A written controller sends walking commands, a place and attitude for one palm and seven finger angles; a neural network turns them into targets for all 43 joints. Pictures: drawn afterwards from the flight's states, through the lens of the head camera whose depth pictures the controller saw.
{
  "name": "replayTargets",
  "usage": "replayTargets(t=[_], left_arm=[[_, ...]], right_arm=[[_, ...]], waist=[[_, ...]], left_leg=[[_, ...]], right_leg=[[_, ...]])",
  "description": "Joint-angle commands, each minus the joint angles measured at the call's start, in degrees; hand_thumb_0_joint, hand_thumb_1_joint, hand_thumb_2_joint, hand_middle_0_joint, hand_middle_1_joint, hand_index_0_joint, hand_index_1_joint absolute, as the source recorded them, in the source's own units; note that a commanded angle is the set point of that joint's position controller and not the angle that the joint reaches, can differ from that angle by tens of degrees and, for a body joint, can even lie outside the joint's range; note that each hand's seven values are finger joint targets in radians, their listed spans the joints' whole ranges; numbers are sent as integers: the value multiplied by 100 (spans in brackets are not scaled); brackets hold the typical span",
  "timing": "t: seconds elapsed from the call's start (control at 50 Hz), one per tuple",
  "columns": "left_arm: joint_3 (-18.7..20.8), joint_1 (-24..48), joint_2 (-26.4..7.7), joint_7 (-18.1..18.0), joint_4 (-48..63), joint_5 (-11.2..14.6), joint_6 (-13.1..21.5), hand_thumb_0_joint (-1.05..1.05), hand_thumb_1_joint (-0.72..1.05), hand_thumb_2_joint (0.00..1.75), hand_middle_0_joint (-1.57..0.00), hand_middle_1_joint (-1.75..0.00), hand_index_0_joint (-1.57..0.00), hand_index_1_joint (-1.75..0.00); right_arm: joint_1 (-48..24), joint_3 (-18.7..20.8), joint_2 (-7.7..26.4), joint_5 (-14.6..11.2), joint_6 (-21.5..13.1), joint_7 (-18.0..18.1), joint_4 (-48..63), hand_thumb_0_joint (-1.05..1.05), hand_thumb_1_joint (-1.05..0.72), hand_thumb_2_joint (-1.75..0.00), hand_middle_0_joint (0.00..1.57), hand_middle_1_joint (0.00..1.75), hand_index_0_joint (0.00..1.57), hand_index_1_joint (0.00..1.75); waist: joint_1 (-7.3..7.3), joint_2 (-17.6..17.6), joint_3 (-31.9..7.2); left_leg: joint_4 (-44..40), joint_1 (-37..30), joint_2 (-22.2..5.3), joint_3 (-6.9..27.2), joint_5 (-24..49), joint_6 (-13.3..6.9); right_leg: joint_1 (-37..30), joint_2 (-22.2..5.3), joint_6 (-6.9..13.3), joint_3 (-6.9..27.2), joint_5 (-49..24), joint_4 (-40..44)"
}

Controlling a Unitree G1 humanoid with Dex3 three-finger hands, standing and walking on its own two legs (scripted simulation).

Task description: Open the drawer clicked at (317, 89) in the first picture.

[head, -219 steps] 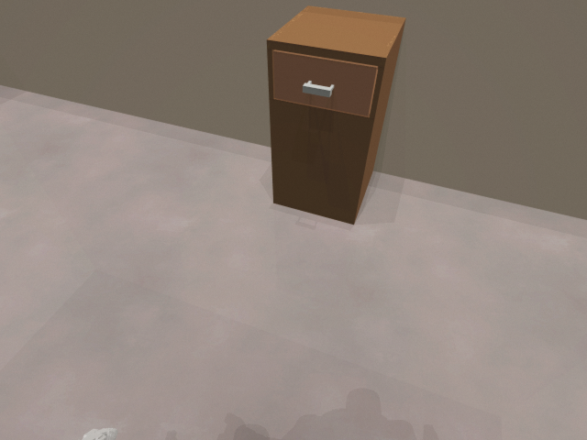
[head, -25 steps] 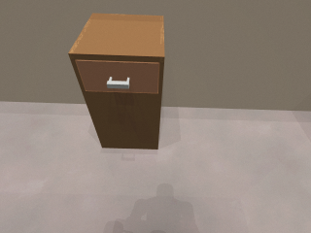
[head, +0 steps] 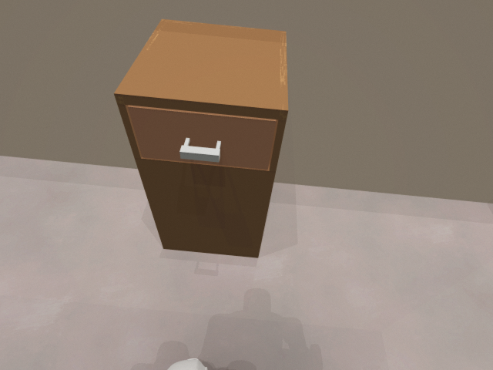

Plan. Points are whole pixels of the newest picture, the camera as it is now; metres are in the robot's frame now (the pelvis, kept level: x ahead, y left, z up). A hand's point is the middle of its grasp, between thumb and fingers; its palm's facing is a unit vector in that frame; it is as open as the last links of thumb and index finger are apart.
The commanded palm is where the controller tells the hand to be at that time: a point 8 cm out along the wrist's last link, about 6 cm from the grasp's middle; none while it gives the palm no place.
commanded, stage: take the last steps up to it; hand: left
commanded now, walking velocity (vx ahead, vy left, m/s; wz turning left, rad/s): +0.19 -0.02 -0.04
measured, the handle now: (201, 148) +0.64 +0.17 -0.08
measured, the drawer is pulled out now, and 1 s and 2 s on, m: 0.00 0.00 0.00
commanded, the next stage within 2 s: come to a stop and stand still in 0.16 s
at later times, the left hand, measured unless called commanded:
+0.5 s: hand (177, 336) +0.20 +0.14 -0.14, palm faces +0.05 -0.96 -0.26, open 7.2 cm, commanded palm none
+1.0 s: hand out of the picture +0.10 +0.21 -0.16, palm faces +0.07 -0.97 -0.21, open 7.4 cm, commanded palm none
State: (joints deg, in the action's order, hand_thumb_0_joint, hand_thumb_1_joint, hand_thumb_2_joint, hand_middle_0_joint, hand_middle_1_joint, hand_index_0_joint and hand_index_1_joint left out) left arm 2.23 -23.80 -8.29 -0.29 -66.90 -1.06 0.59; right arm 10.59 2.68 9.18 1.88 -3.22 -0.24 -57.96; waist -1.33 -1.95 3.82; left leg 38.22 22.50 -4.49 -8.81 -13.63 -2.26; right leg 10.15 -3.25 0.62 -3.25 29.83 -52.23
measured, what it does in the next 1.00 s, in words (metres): steps on the spot: right foot, then left foot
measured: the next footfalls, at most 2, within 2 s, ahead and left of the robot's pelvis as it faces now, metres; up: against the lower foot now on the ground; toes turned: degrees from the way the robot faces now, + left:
right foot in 0.34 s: +0.18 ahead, -0.13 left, +0.00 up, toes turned -8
left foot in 0.80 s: +0.13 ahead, +0.13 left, +0.00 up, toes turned +1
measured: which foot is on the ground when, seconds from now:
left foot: down 0.00-0.34, up 0.36-0.78, down 0.80-1.00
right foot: up 0.00-0.32, down 0.34-0.80, up 0.82-1.00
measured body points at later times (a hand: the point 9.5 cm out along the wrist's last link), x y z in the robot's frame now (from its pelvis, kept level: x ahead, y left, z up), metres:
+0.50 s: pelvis +0.12 -0.04 +0.02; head +0.14 -0.07 +0.47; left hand +0.19 +0.19 -0.12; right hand +0.11 -0.25 -0.16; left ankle +0.07 +0.10 -0.68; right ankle +0.14 -0.12 -0.72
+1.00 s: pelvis +0.09 +0.02 +0.02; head +0.10 +0.03 +0.47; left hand +0.10 +0.26 -0.14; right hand +0.16 -0.21 -0.12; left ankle +0.09 +0.13 -0.72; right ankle +0.06 -0.11 -0.69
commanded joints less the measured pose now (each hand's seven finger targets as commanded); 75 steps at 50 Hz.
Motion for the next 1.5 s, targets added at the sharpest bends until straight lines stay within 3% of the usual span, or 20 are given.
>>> replayTargets(t=[0.0,0.06,0.22,0.26,0.28,0.32,0.34,0.4,0.44,0.54,0.7,0.74,0.78,0.8,0.88,0.98,1.08,1.12,1.3,1.48], left_arm=[[110,481,-331,76,614,-41,201,0,90,90,-20,-30,-20,-30],[87,107,-79,65,536,-59,59,0,90,90,-20,-30,-20,-30],[79,665,-107,62,881,-62,10,0,90,90,-20,-30,-20,-30],[62,486,-142,35,800,-70,46,0,90,90,-20,-30,-20,-30],[66,296,-238,-11,723,-68,94,0,90,90,-20,-30,-20,-30],[57,305,-843,-108,670,-27,184,0,90,90,-20,-30,-20,-30],[92,371,-1003,-130,689,27,212,0,90,90,-20,-30,-20,-30],[91,660,-908,-255,701,21,121,0,90,90,-20,-30,-20,-30],[208,648,-1032,-295,746,-22,51,0,90,90,-20,-30,-20,-30],[317,1074,-1146,-304,1021,-55,-92,0,90,90,-20,-30,-20,-30],[324,1300,-1262,-211,1138,-87,-162,0,90,90,-20,-30,-20,-30],[269,1295,-1098,-184,1126,-15,-202,0,90,90,-20,-30,-20,-30],[148,1129,-610,-139,1196,28,-248,0,90,90,-20,-30,-20,-30],[126,1187,-631,-129,1205,8,-272,0,90,90,-20,-30,-20,-30],[97,817,-657,-91,792,-16,-299,0,90,90,-20,-30,-20,-30],[-55,813,-485,-114,680,14,-188,0,90,90,-20,-30,-20,-30],[-109,495,-719,-185,376,29,12,0,90,90,-20,-30,-20,-30],[-124,584,-619,-196,328,45,40,0,90,90,-20,-30,-20,-30],[-146,490,-515,-205,264,71,-32,0,90,90,-20,-30,-20,-30],[-132,357,-374,-197,259,92,-7,0,90,90,-20,-30,-20,-30]], right_arm=[[952,122,727,-49,-9,156,-102,0,-90,-90,20,30,20,30],[727,65,530,-52,-89,177,-74,0,-90,-90,20,30,20,30],[754,138,718,-26,61,133,-154,0,-90,-90,20,30,20,30],[707,105,623,-41,119,133,-193,0,-90,-90,20,30,20,30],[714,47,490,-65,126,141,-232,0,-90,-90,20,30,20,30],[1023,-105,27,-146,131,122,-262,0,-90,-90,20,30,20,30],[1099,-112,99,-138,222,151,-348,0,-90,-90,20,30,20,30],[1080,-39,191,-195,375,214,-438,0,-90,-90,20,30,20,30],[854,12,220,-178,465,234,-347,0,-90,-90,20,30,20,30],[499,126,352,-142,643,168,-15,0,-90,-90,20,30,20,30],[592,75,401,-132,526,109,170,0,-90,-90,20,30,20,30],[828,44,549,-107,434,108,70,0,-90,-90,20,30,20,30],[424,88,1207,-32,392,114,324,0,-90,-90,20,30,20,30],[88,59,1151,-19,386,157,415,0,-90,-90,20,30,20,30],[-292,-48,901,-64,372,239,326,0,-90,-90,20,30,20,30],[258,-7,883,-97,316,229,6,0,-90,-90,20,30,20,30],[435,-94,520,-187,227,196,-198,0,-90,-90,20,30,20,30],[481,-94,538,-165,270,205,-308,0,-90,-90,20,30,20,30],[758,-216,412,-133,323,203,-645,0,-90,-90,20,30,20,30],[1117,-227,256,-117,289,235,-747,0,-90,-90,20,30,20,30]], waist=[[396,828,106],[105,735,-104],[123,772,74],[-14,524,114],[-128,122,36],[94,-936,-174],[89,-1281,-549],[119,-779,-623],[-32,-392,-682],[-8,-520,-642],[151,-918,-765],[256,-324,-717],[84,1599,-327],[34,1446,-65],[-103,1324,-35],[104,840,-346],[201,167,-590],[227,-532,-543],[154,100,325],[152,182,146]], left_leg=[[-2837,-992,-1696,2295,-1250,-673],[-2765,-637,-1315,1254,128,-626],[-2643,-597,-1287,1063,-510,-762],[-2103,-435,-1009,847,-388,-522],[-1598,-404,-724,586,-160,-267],[-841,-172,37,113,-843,251],[-404,-577,45,236,-1335,330],[454,-302,54,544,-1644,359],[1127,51,187,688,-1781,395],[1864,204,291,916,-1443,497],[-332,-845,339,555,-577,422],[-1528,-1657,176,606,330,349],[-2459,-816,-1384,2273,951,-334],[-2768,-234,-1472,2411,450,-606],[-2669,-574,-852,1575,332,-580],[-2331,-1590,-852,1558,1264,-622],[-1643,-1670,-157,986,1696,67],[-1625,-1735,-176,905,1356,114],[-2007,-1262,-103,964,221,153],[-1959,-1229,-123,951,371,146]], right_leg=[[2297,-355,140,265,-730,-1848],[1610,-372,1,97,-945,-904],[959,-177,-61,-185,-1184,1135],[336,23,-108,-371,-1661,1934],[-81,-46,-109,-181,-2048,2601],[-328,-1424,383,1361,-3786,3280],[-249,-1630,638,1492,-4712,3450],[-653,-1665,911,1075,-7096,2926],[-967,-1807,1101,1031,-7555,2811],[-496,-1747,1121,706,-6270,3055],[10,-1271,774,648,-3653,3082],[594,-926,390,502,-2582,2661],[978,-30,-92,-181,-547,1597],[907,16,-104,84,-197,944],[984,34,-87,383,-551,143],[719,-3,-194,159,-674,1774],[-90,-555,83,730,-3459,3115],[32,-461,81,688,-3354,3144],[410,-291,86,721,-1447,3615],[320,-262,129,706,-1569,3566]])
